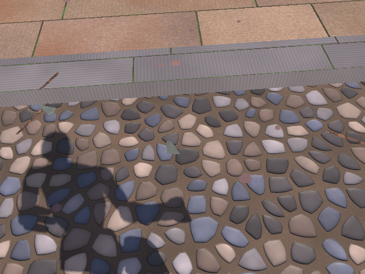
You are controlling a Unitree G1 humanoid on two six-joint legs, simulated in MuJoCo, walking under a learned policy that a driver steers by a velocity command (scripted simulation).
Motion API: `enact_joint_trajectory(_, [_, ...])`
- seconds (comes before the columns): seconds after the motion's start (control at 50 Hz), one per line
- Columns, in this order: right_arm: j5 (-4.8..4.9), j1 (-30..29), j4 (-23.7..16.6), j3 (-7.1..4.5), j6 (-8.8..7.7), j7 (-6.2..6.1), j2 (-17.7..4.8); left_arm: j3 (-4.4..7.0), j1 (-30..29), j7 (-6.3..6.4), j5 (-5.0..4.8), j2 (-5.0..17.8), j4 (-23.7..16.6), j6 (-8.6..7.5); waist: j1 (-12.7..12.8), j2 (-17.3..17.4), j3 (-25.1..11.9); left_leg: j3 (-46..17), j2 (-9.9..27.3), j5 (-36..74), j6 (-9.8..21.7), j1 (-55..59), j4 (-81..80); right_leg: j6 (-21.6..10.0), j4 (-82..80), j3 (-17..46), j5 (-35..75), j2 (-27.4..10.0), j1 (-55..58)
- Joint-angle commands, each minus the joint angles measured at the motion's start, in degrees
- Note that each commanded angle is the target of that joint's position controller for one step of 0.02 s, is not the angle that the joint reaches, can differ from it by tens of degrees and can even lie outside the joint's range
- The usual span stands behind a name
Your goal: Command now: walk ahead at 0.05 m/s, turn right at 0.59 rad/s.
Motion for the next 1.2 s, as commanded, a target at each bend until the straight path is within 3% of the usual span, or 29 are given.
enact_joint_trajectory(0.02, [0.28, 2.1, -3.6, -2.21, -1.85, 0.49, -6.3, 1.85, -2.9, 0.25, -0.68, 7.9, -4.6, -0.15, -3.0, -9.9, -7.6, 1.2, -0.7, 4.8, 1.9, 7.3, -13.2, -6.6, -1.8, 17.1, 18.7, -13.3, 8.1])
enact_joint_trajectory(0.04, [-0.06, 3.6, -3.2, -2.73, -2.11, 0.45, -7.7, 1.42, -2.6, 0.40, -0.72, 6.7, -5.0, -0.03, -3.3, -8.5, -7.8, -0.4, 3.1, 12.5, 3.6, 13.5, -18.3, -4.2, 1.1, 15.9, 12.8, -11.0, 5.2])
enact_joint_trajectory(0.06, [-0.95, 3.2, -4.1, -3.48, -1.75, -0.02, -11.6, 0.55, 1.1, 0.31, 0.26, 3.4, -5.1, -0.02, -0.6, 3.1, -9.9, -10.4, 15.5, 25.4, 8.4, 20.7, -18.4, -0.8, 12.5, 8.2, -6.7, -5.3, -0.7])
enact_joint_trajectory(0.08, [-2.84, 3.8, -3.1, -3.99, -1.06, 0.19, -13.3, 1.17, 1.1, 0.25, -0.21, 5.4, -6.9, -0.46, 0.4, 17.5, -7.1, -23.4, 23.7, 37.5, 18.8, 22.5, -19.3, 2.6, 22.1, -0.6, -26.1, 1.7, -13.5])
enact_joint_trajectory(0.1, [-2.07, 3.3, -4.2, -3.34, -1.02, 0.23, -10.1, 2.55, 3.5, 0.11, 0.57, 10.2, -5.3, -0.78, -0.3, 12.2, -8.1, -22.8, 25.5, 38.0, 21.7, 22.9, -18.4, 5.1, 33.9, -0.3, -25.7, -2.4, -15.5])
enact_joint_trajectory(0.12, [-1.58, 2.2, -4.8, -2.63, -0.89, 0.04, -7.4, 3.33, 3.3, 0.01, -0.19, 11.6, -3.9, -0.43, -0.5, 7.8, -7.5, -15.9, 21.8, 36.3, 19.5, 22.1, -17.1, 6.3, 38.3, -1.0, -21.7, -3.5, -15.7])
enact_joint_trajectory(0.14, [-1.02, 0.7, -5.2, -2.41, -0.57, -0.08, -6.5, 3.33, 3.5, 0.25, -0.48, 10.3, -2.8, 0.40, 0.0, 5.4, -6.6, -10.7, 18.2, 32.9, 17.0, 21.7, -16.4, 7.6, 40.0, -1.9, -18.7, -4.4, -16.0])
enact_joint_trajectory(0.16, [-0.28, -0.2, -5.1, -2.29, -0.28, -0.29, -6.2, 3.03, 2.8, 0.30, -0.45, 9.1, -3.1, 1.03, -0.4, 5.6, -5.5, -8.1, 17.1, 31.5, 16.3, 21.3, -16.5, 8.5, 40.8, -2.5, -16.1, -5.2, -17.1])
enact_joint_trajectory(0.2, [-0.63, 0.3, -4.8, -2.42, 0.48, -0.69, -6.8, 2.07, 0.8, -0.16, -0.93, 5.9, -4.2, 1.45, -1.2, 7.4, -4.5, -2.7, 14.3, 30.3, 16.0, 20.1, -18.0, 9.5, 36.9, -6.2, -12.8, -5.8, -15.8])
enact_joint_trajectory(0.24, [-0.90, 1.9, -4.3, -2.80, 1.04, -0.90, -7.6, 1.34, -2.0, -0.27, -0.76, 4.1, -5.7, 1.20, -3.0, 9.2, -5.7, -1.7, 14.8, 31.1, 17.2, 22.1, -18.1, 9.7, 30.5, -7.5, -12.9, -6.4, -14.0])
enact_joint_trajectory(0.3, [-0.30, 1.2, -4.0, -3.38, 1.46, -0.39, -9.3, 0.58, -2.8, -0.75, -0.06, 3.1, -6.3, 0.92, -3.5, 10.3, -7.7, -0.1, 15.9, 31.6, 17.9, 21.4, -17.7, 8.7, 19.8, -9.2, -12.9, -7.5, -6.3])
enact_joint_trajectory(0.34, [0.38, 1.4, -3.4, -3.47, 1.55, 0.12, -9.9, 0.68, -2.3, -1.07, 0.02, 3.8, -5.9, 0.97, -3.7, 11.0, -7.8, -0.4, 16.6, 29.9, 18.0, 21.0, -17.3, 7.8, 13.5, -10.4, -11.5, -7.3, -2.6])
enact_joint_trajectory(0.4, [1.77, 0.8, -2.3, -2.89, 1.67, 0.38, -9.2, 0.81, 1.8, -1.70, 0.24, 3.5, -3.7, 0.81, -1.1, 9.7, -6.6, 1.0, 15.0, 22.7, 15.1, 17.0, -14.1, 4.4, -5.5, -12.9, 1.7, -5.9, 7.7])
enact_joint_trajectory(0.42, [1.67, 4.0, -0.7, -2.21, 1.34, 0.55, -7.5, 0.93, 2.0, -1.59, 0.52, 4.7, -3.7, 0.76, -1.4, 6.9, -6.6, 2.5, 13.3, 16.3, 11.2, 12.7, -12.3, 2.6, -10.2, -9.9, 7.9, -7.6, 14.1])
enact_joint_trajectory(0.44, [-0.83, 5.7, -1.0, -0.82, 0.90, 1.05, -3.6, 1.44, 3.0, -0.88, 0.97, 8.5, -4.4, 0.74, -3.1, -5.4, -9.4, 7.7, 8.4, 0.7, 5.4, 5.4, -2.4, -0.7, -10.7, 3.8, 21.7, -18.9, 22.0])
enact_joint_trajectory(0.46, [-1.50, 3.5, -2.9, -0.29, 0.66, 0.87, -2.4, 0.91, -0.1, -1.01, 2.32, 8.9, -4.6, 0.30, -3.5, -15.2, -7.8, 8.5, 4.2, -17.0, 2.2, 1.0, 0.6, -10.0, -10.1, 11.0, 25.1, -27.3, 15.4])
enact_joint_trajectory(0.48, [-0.87, 0.4, -2.8, -1.18, 0.96, 0.26, -6.1, 0.39, -1.1, -1.30, 3.01, 6.3, -4.8, -0.72, -0.6, -11.7, -6.4, 5.8, 5.3, -18.6, 1.0, 2.0, 6.7, -12.7, -11.7, 10.9, 19.1, -26.3, 11.7])
enact_joint_trajectory(0.5, [-0.13, 0.2, -2.3, -1.80, 1.21, 0.14, -7.2, -0.25, -2.1, -1.31, 3.19, 4.7, -3.8, -1.61, -1.2, -11.0, -5.1, 4.8, 5.3, -17.3, 0.8, 1.6, 9.9, -11.4, -12.1, 8.4, 17.3, -24.1, 10.8])
enact_joint_trajectory(0.56, [-0.37, 3.4, 0.4, -2.23, 2.14, -0.49, -6.6, -0.61, -4.8, -0.91, 1.69, 4.4, -2.1, -2.75, -2.6, -9.9, -3.7, 3.9, 5.4, -12.2, -0.6, 2.5, 12.1, -8.6, -10.5, 3.5, 23.0, -20.6, 10.1])
enact_joint_trajectory(0.62, [0.15, 4.0, 1.4, -1.30, 1.90, -0.22, -3.9, -0.94, -5.3, -0.77, 1.59, 3.2, -0.7, -2.46, -2.4, -8.8, -4.7, 5.3, 4.8, -9.6, -0.9, 6.9, 5.6, -8.3, -8.7, 0.5, 26.7, -18.5, 10.6])
enact_joint_trajectory(0.68, [0.49, 4.0, 2.2, -0.95, 1.82, -0.12, -3.6, -1.14, -5.3, -0.76, 1.33, 2.9, 0.8, -1.98, -2.1, -8.1, -5.1, 6.2, 4.1, -4.6, -0.4, 11.3, -5.1, -8.5, -7.7, 2.0, 24.5, -18.7, 11.3])
enact_joint_trajectory(0.72, [-0.39, 5.6, 3.3, -0.70, 1.61, 0.04, -4.1, -1.47, -4.5, -0.92, 0.77, 2.1, 2.3, -2.09, -3.4, -5.9, -4.7, 5.6, 4.3, 10.6, 1.1, 18.9, -17.1, -5.2, -7.8, 1.5, 16.3, -16.7, 8.6])
enact_joint_trajectory(0.74, [-0.97, 5.7, 3.2, -1.00, 1.60, -0.13, -6.6, -1.60, -2.8, -1.11, 1.38, 1.6, 3.1, -2.52, -2.2, -3.0, -4.8, 2.6, 7.2, 19.3, 2.3, 22.2, -17.0, -2.6, -7.2, 0.5, 9.9, -14.7, 6.6])
enact_joint_trajectory(0.76, [-0.51, 5.3, 3.8, -1.86, 1.68, -0.13, -10.1, -1.16, -0.8, -1.43, 1.72, 2.4, 3.6, -2.82, 0.3, 2.2, -3.6, 3.7, 7.4, 17.1, 4.3, 20.5, -13.5, -0.9, -8.2, -2.3, 4.4, -11.5, 5.8])
enact_joint_trajectory(0.78, [-0.26, 4.8, 4.2, -1.70, 1.53, 0.29, -8.0, -1.30, -3.1, -1.33, 1.78, 2.5, 4.1, -2.72, -1.4, 2.7, -2.8, 4.1, 6.3, 9.7, 5.5, 16.5, -14.0, 0.7, -7.4, -4.4, 1.6, -9.7, 7.9])
enact_joint_trajectory(0.8, [-0.57, 4.3, 4.4, -1.14, 1.25, 0.52, -5.9, -1.19, -4.9, -1.16, 1.57, 2.7, 4.3, -2.54, -2.1, 2.0, -1.8, 4.1, 5.9, 7.2, 5.3, 15.1, -15.1, 1.1, -6.3, -4.8, 1.1, -9.5, 8.4])
enact_joint_trajectory(0.86, [-0.81, 4.1, 5.8, -0.63, 0.24, 0.39, -4.6, -1.11, -4.8, -0.42, 1.31, 2.0, 5.7, -1.61, -1.9, 2.6, -1.4, 4.4, 5.3, 8.3, 4.0, 15.0, -15.9, 0.8, -5.8, -5.0, 4.6, -9.6, 8.6])
enact_joint_trajectory(1.02, [-0.53, 5.3, 9.1, -0.12, 0.11, -0.44, -4.5, -0.87, -3.4, -0.03, 1.09, 1.9, 11.3, -1.66, -2.3, -0.6, -0.5, 5.1, 4.3, 6.1, 4.2, 15.3, -16.0, 1.7, -6.3, -5.5, 5.3, -9.4, 8.6])
enact_joint_trajectory(1.2, [-0.37, 6.2, 12.4, 0.40, 0.31, -0.66, -3.7, -1.08, -2.0, 0.39, 0.90, 2.1, 16.9, -1.93, -2.1, -1.1, -0.2, 5.7, 3.4, 6.3, 4.4, 15.4, -16.2, 2.0, -6.5, -6.1, 6.3, -9.3, 8.8])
